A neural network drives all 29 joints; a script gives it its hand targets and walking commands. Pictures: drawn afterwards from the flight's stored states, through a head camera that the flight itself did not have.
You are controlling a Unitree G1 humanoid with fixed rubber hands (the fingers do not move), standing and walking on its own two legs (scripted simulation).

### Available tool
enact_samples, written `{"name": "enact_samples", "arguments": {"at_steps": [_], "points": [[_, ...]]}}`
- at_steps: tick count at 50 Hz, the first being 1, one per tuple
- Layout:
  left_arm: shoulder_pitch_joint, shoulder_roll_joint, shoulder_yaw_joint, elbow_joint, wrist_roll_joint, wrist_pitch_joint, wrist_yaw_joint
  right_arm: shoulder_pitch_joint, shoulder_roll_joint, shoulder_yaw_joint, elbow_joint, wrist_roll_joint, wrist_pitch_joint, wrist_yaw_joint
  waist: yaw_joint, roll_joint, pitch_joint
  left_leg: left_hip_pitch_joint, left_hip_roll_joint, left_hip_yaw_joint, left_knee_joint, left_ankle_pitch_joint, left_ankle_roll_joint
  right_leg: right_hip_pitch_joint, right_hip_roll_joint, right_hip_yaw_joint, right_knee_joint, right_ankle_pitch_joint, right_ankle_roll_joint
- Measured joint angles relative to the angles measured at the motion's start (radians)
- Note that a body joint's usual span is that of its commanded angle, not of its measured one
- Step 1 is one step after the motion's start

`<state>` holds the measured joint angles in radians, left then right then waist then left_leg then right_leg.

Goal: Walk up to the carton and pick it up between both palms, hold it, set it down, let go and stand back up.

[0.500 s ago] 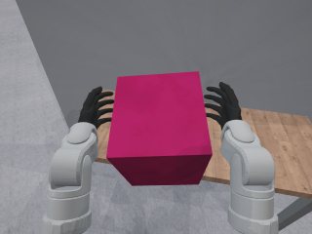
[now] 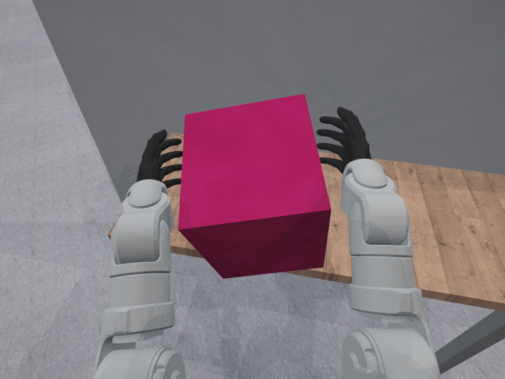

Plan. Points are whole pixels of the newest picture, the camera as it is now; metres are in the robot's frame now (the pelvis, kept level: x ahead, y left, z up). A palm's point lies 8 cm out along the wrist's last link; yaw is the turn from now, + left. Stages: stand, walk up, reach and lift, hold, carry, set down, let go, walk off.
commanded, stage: set down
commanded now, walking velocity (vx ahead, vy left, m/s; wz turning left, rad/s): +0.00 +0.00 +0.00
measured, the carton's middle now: (259, 196) +0.43 +0.00 +0.06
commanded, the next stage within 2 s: none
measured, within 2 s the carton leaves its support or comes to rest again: neither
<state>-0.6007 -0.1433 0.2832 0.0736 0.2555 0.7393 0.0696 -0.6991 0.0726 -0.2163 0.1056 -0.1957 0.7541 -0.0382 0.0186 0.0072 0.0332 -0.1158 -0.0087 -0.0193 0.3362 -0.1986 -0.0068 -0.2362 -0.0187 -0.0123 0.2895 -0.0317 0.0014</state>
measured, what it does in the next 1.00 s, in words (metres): stands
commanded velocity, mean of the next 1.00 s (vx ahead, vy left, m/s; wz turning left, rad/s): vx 0.00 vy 0.00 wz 0.00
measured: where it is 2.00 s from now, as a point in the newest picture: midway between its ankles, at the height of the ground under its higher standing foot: outside the picture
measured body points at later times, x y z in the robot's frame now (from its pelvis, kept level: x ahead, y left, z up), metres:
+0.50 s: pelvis +0.04 +0.01 +0.01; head +0.03 +0.00 +0.46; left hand +0.39 +0.16 +0.13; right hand +0.40 -0.13 +0.15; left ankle -0.01 +0.13 -0.75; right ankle +0.08 -0.12 -0.75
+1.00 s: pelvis +0.05 +0.00 +0.01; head +0.08 +0.01 +0.45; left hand +0.45 +0.14 +0.07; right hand +0.46 -0.15 +0.09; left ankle -0.01 +0.13 -0.75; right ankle +0.08 -0.12 -0.75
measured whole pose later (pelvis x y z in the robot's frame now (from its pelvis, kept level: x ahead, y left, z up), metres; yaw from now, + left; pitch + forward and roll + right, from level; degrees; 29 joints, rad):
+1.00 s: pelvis +0.05 +0.00 +0.01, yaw +1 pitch +9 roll +0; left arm -0.61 -0.05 0.20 0.68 0.09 0.15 0.20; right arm -0.66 -0.02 -0.24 0.72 -0.12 0.13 -0.11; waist -0.02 0.00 -0.09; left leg -0.17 0.00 -0.04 0.16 -0.14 0.00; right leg -0.28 -0.01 -0.03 0.11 0.01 0.00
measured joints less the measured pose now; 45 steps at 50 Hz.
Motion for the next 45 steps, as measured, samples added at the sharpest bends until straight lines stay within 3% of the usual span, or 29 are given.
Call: {"name": "enact_samples", "arguments": {"at_steps": [3,6,11,17,22,28,35,40,45], "points": [[-0.031,-0.031,0.057,0.101,0.057,-0.111,-0.009,-0.07,0.004,-0.046,0.145,-0.07,-0.122,0.026,0.011,0.003,0.006,-0.037,-0.001,-0.009,0.004,0.003,-0.003,-0.035,0.0,-0.004,0.006,-0.001,-0.003],[-0.006,-0.045,0.079,0.122,0.071,-0.2,-0.025,-0.076,0.02,-0.069,0.201,-0.1,-0.225,0.028,0.014,0.006,0.002,-0.051,0.005,-0.017,-0.029,0.016,-0.008,-0.046,0.005,-0.012,-0.029,0.011,-0.008],[0.11,-0.068,0.055,0.01,0.059,-0.244,-0.028,0.023,0.065,-0.045,0.115,-0.094,-0.271,0.046,0.0,-0.003,-0.063,-0.015,0.014,-0.016,-0.173,0.073,-0.011,-0.022,0.014,-0.012,-0.148,0.055,-0.011],[0.189,-0.057,-0.002,-0.081,0.077,-0.249,-0.059,0.2,0.13,-0.001,-0.043,-0.111,-0.322,0.017,0.0,0.0,-0.102,0.104,0.02,-0.003,-0.35,0.146,-0.003,0.089,0.02,0.001,-0.316,0.123,-0.005],[0.189,-0.056,-0.01,-0.021,0.08,-0.266,-0.071,0.263,0.121,0.003,-0.059,-0.12,-0.325,0.018,-0.001,0.01,-0.101,0.168,0.007,-0.002,-0.408,0.169,0.005,0.157,0.007,0.003,-0.383,0.156,0.007],[0.19,-0.056,-0.01,0.111,0.054,-0.303,-0.065,0.259,0.075,-0.039,0.067,-0.115,-0.354,0.047,-0.011,0.003,-0.074,0.174,-0.013,-0.011,-0.383,0.164,0.017,0.172,-0.013,-0.004,-0.368,0.151,0.013],[0.135,-0.019,-0.051,0.246,0.007,-0.405,0.023,0.177,-0.012,-0.062,0.278,-0.053,-0.454,0.047,-0.023,-0.003,-0.097,0.103,-0.018,-0.01,-0.309,0.133,0.019,0.107,-0.018,-0.004,-0.304,0.121,0.006],[0.061,0.024,-0.064,0.406,-0.088,-0.484,0.092,0.124,-0.06,-0.046,0.442,0.018,-0.533,0.0,-0.019,-0.007,-0.121,0.041,-0.009,-0.013,-0.237,0.092,0.014,0.047,-0.009,-0.007,-0.238,0.086,0.009],[0.0,0.069,-0.074,0.532,-0.14,-0.548,0.13,0.067,-0.089,-0.024,0.549,0.065,-0.591,-0.044,-0.021,-0.01,-0.127,-0.024,0.001,-0.015,-0.179,0.059,0.009,-0.017,0.001,-0.01,-0.181,0.054,0.003]]}}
